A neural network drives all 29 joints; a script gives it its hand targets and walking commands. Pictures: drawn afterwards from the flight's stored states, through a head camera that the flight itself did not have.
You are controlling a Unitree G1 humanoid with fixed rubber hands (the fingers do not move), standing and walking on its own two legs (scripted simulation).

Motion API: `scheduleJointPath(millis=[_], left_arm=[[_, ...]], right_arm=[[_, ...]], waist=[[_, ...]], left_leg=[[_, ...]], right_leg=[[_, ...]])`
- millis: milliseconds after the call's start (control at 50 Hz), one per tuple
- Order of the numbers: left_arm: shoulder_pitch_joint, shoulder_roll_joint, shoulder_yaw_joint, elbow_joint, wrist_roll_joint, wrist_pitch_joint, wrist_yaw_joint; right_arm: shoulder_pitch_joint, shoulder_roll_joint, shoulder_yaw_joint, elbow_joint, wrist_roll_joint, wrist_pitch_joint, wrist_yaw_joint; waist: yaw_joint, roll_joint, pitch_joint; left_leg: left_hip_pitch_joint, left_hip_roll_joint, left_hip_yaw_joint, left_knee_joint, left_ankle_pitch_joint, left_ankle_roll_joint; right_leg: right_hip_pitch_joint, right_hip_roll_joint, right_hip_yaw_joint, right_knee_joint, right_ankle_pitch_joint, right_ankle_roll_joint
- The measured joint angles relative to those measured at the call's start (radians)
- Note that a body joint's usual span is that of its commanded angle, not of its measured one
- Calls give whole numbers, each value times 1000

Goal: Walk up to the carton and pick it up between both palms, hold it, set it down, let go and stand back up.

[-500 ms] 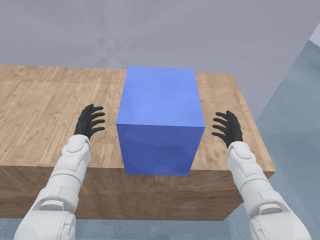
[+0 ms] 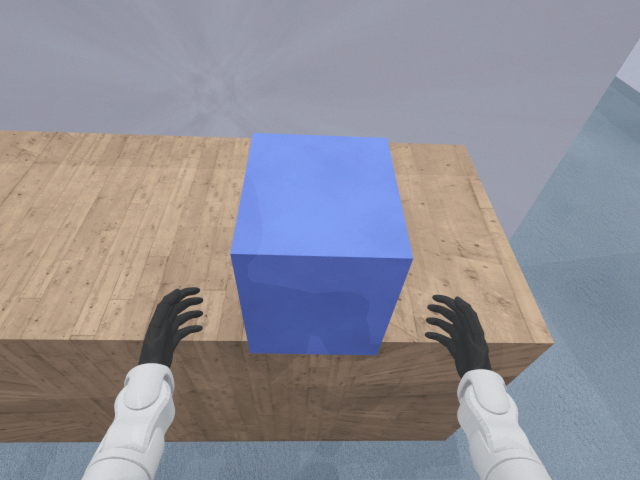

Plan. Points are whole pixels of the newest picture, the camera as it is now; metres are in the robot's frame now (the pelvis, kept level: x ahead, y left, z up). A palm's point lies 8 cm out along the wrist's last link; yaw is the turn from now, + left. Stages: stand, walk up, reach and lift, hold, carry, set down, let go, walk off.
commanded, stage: set down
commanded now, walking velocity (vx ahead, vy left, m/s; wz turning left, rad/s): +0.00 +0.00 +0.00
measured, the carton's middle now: (317, 248) +0.47 +0.01 +0.00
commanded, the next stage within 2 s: let go in 1.38 s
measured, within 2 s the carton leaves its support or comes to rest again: neither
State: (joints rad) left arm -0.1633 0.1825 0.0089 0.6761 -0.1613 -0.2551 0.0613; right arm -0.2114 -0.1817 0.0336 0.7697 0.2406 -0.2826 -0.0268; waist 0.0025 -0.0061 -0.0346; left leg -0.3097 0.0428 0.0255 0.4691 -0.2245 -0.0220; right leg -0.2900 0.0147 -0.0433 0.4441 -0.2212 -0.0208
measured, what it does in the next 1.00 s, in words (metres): stands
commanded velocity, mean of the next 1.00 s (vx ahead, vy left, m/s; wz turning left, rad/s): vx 0.00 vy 0.00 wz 0.00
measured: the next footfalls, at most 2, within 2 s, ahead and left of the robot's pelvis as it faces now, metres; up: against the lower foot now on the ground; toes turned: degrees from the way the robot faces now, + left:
none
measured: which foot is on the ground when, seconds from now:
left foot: down 0.00-1.00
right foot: down 0.00-1.00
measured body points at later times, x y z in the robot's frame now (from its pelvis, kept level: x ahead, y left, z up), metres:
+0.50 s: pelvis +0.00 +0.00 -0.01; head +0.02 +0.01 +0.44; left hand +0.24 +0.21 -0.06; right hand +0.24 -0.21 -0.05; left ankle +0.01 +0.13 -0.74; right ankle +0.00 -0.10 -0.74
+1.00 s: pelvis +0.02 +0.00 +0.00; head +0.02 +0.02 +0.45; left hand +0.20 +0.23 -0.08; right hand +0.20 -0.21 -0.07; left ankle +0.01 +0.13 -0.74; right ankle +0.00 -0.10 -0.74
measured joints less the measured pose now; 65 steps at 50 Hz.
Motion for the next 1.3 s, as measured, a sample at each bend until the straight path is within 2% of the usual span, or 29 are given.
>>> scheduleJointPath(millis=[240,340,520,680,840,1060,1300], left_arm=[[131,-25,-32,40,16,-137,15],[161,-19,-42,56,12,-161,23],[172,11,-54,29,-6,-67,30],[223,8,-27,-11,37,37,-2],[308,8,-22,-74,70,134,-10],[368,10,-17,-144,118,227,-19],[404,8,-9,-165,151,315,-43]], right_arm=[[122,11,25,66,-6,-164,29],[145,11,23,97,-17,-201,43],[174,14,16,81,-51,-145,52],[242,20,17,65,-84,-101,39],[323,31,-3,19,-130,-45,35],[371,31,-22,-11,-172,0,40],[407,28,-36,-7,-216,39,44]], waist=[[4,-4,32],[4,-10,47],[10,-25,70],[19,-21,71],[27,-24,81],[29,-26,97],[26,-8,103]], left_leg=[[17,3,8,57,-39,1],[18,1,12,81,-52,2],[64,-5,26,56,-47,2],[154,-6,32,-7,-35,2],[214,-6,35,-53,-27,2],[239,-5,35,-82,-20,4],[252,-7,34,-90,-20,10]], right_leg=[[13,1,9,56,-35,2],[8,-2,13,91,-52,2],[36,-7,28,96,-58,1],[123,-5,33,35,-46,3],[184,-4,35,-16,-35,4],[219,-2,35,-66,-16,8],[244,-3,34,-98,-4,13]])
